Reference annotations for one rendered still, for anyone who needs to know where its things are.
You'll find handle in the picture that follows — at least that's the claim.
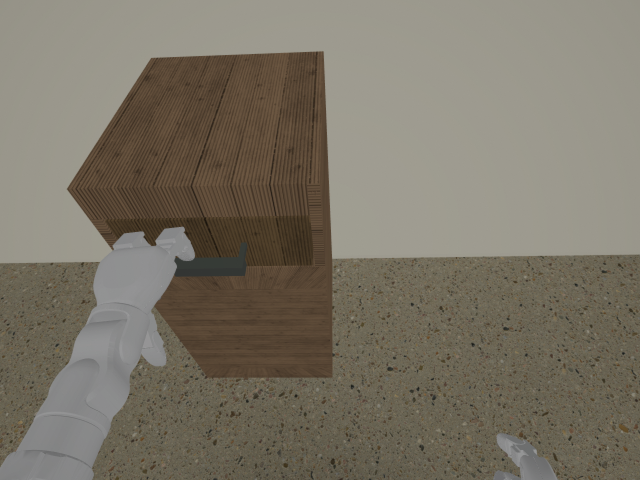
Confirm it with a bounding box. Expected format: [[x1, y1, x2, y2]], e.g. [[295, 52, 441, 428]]
[[174, 243, 247, 277]]

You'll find cabinet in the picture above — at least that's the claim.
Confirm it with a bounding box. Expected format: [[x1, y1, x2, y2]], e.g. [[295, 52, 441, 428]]
[[67, 51, 332, 378]]

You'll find right robot hand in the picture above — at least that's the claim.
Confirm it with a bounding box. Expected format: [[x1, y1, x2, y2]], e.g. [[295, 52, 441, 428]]
[[493, 433, 558, 480]]

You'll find left robot hand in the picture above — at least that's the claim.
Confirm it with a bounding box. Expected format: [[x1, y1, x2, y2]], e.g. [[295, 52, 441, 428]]
[[93, 227, 195, 366]]

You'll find drawer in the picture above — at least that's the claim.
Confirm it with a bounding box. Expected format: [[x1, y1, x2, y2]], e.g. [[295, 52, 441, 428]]
[[105, 215, 313, 266]]

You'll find robot left forearm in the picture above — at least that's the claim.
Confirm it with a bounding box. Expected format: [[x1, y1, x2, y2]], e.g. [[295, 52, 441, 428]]
[[0, 303, 150, 480]]

